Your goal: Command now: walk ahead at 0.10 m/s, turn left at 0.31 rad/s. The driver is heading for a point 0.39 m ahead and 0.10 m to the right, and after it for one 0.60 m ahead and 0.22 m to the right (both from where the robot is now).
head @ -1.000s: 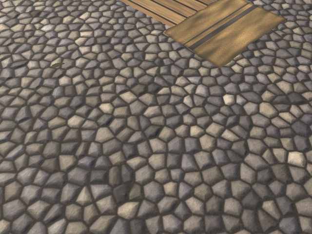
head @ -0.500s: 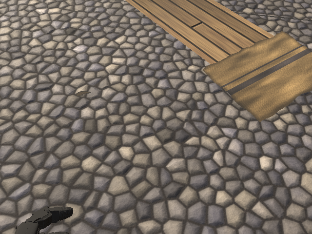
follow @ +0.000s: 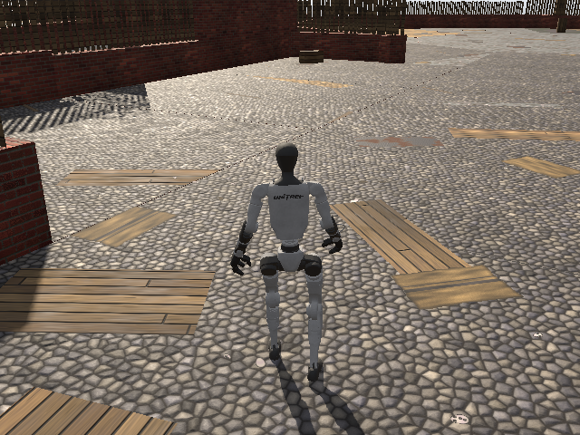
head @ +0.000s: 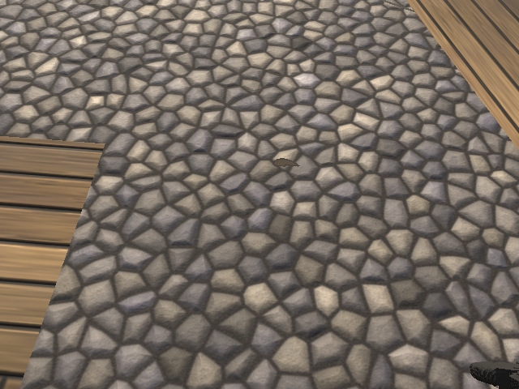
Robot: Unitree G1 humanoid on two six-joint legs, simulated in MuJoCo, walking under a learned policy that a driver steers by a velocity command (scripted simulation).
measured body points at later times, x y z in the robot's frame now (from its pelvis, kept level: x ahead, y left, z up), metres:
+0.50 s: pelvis +0.07 -0.02 +0.01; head +0.07 -0.03 +0.46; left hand +0.15 +0.25 -0.12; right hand +0.21 -0.26 -0.11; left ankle +0.11 +0.09 -0.72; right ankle +0.06 -0.15 -0.72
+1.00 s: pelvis +0.25 -0.01 +0.01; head +0.28 +0.00 +0.46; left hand +0.46 +0.22 -0.09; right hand +0.21 -0.27 -0.12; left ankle +0.12 +0.09 -0.72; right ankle +0.42 -0.16 -0.68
